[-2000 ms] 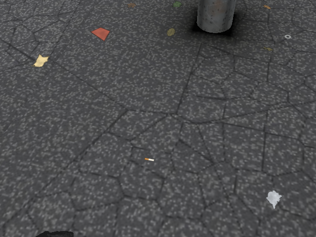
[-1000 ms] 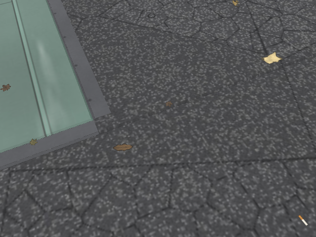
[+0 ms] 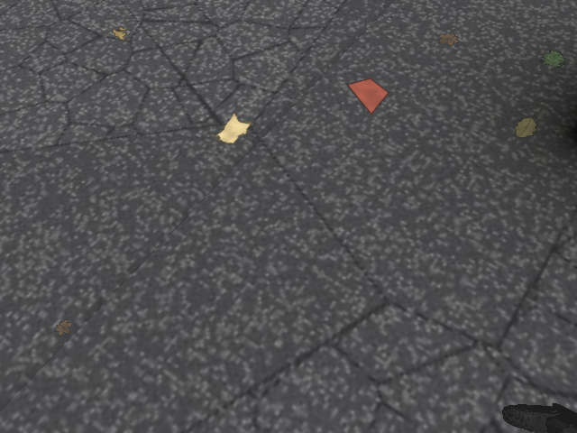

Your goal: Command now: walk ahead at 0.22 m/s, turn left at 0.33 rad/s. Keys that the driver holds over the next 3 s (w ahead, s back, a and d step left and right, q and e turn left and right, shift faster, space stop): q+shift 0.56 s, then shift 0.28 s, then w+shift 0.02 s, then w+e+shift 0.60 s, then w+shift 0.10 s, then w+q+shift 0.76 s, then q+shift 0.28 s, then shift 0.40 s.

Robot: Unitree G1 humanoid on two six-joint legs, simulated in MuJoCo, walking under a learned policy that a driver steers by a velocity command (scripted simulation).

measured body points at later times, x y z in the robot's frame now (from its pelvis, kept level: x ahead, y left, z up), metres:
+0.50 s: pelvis +0.13 -0.07 +0.03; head +0.16 -0.08 +0.47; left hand +0.18 +0.24 -0.04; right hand +0.38 -0.30 -0.07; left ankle +0.07 +0.06 -0.61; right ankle +0.23 -0.15 -0.71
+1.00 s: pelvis +0.13 -0.03 +0.04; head +0.12 -0.01 +0.49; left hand +0.02 +0.27 -0.08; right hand +0.39 -0.16 -0.05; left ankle +0.05 +0.04 -0.71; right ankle +0.24 -0.14 -0.62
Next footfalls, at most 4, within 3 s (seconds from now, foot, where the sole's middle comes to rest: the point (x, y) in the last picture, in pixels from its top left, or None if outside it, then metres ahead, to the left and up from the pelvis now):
0.32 right None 0.26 -0.13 -0.75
0.78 left None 0.08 0.06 -0.75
1.42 right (350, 360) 0.55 -0.06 -0.75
1.92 left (274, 198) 1.00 0.13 -0.75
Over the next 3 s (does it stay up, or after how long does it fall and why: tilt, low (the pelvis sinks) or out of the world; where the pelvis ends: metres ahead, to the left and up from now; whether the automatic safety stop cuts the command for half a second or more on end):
stays up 1.42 0.28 0.02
